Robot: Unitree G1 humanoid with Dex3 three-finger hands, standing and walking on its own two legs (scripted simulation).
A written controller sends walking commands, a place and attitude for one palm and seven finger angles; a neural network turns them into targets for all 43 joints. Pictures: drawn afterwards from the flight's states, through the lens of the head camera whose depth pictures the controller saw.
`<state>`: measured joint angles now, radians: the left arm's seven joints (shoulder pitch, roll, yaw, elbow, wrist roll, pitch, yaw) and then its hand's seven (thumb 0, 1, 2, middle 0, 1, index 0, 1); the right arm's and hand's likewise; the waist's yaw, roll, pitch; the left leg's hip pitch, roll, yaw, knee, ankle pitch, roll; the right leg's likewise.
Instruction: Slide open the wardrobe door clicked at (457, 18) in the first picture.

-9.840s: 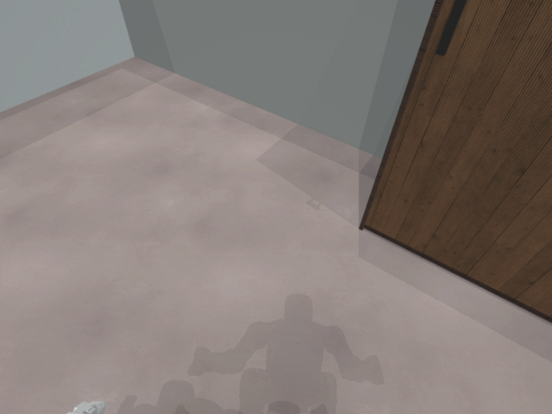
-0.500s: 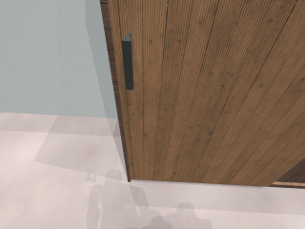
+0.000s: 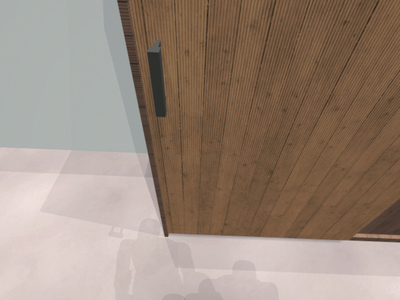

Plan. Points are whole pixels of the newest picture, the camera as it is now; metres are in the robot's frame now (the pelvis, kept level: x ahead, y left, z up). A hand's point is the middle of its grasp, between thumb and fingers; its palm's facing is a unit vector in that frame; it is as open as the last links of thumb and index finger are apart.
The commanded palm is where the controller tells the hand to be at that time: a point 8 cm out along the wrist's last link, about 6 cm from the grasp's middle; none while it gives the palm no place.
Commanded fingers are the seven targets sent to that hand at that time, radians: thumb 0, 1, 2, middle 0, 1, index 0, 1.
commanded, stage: look again from close up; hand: left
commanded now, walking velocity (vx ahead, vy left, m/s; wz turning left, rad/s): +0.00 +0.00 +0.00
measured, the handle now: (159, 80) +0.52 +0.13 +0.18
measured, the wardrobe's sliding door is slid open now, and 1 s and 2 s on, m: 0.00 0.00 0.00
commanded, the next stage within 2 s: raise the hand with hooked fingers in 1.18 s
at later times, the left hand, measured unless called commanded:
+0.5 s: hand out of the picture -0.01 +0.15 -0.18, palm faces +0.04 -0.99 -0.15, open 7.4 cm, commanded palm none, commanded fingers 0.00 0.90 0.90 -0.20 -0.30 -0.20 -0.30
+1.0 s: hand out of the picture +0.00 +0.16 -0.18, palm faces +0.04 -0.99 -0.16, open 7.4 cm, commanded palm none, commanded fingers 0.00 0.90 0.90 -0.20 -0.30 -0.20 -0.30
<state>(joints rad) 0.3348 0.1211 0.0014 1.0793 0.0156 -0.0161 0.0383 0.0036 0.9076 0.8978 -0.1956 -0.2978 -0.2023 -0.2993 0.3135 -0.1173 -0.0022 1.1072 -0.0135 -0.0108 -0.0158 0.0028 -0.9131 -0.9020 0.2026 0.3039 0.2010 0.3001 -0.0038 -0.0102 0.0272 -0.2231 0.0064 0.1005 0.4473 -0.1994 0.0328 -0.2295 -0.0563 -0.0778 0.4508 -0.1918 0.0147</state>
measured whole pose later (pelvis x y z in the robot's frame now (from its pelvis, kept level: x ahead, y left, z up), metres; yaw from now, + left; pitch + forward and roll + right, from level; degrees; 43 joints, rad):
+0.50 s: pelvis +0.01 +0.00 +0.00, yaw +0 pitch -1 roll +0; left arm 0.34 0.12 0.00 1.08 0.01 -0.02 0.04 0.00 0.91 0.90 -0.20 -0.30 -0.20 -0.30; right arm 0.31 -0.11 0.00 1.11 -0.01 -0.01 -0.02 0.00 -0.92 -0.90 0.20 0.30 0.20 0.30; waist 0.00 -0.02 0.03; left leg -0.22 0.01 0.10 0.45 -0.21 0.03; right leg -0.22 -0.05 -0.08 0.44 -0.20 0.01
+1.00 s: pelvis +0.01 +0.00 +0.00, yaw +0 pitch -2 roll +0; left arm 0.33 0.12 0.00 1.09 0.02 -0.02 0.04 0.00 0.91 0.90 -0.20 -0.30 -0.20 -0.30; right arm 0.31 -0.12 0.00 1.12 -0.01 -0.02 -0.02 0.01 -0.92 -0.90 0.20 0.30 0.20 0.30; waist 0.00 -0.02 0.03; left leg -0.19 0.01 0.11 0.43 -0.21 0.03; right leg -0.20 -0.05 -0.07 0.43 -0.20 0.02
